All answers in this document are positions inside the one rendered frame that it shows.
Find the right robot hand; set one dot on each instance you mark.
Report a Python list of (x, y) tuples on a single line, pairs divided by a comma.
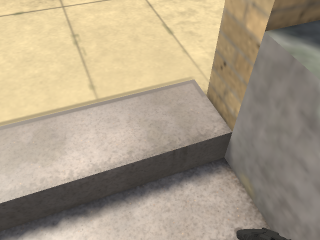
[(258, 234)]

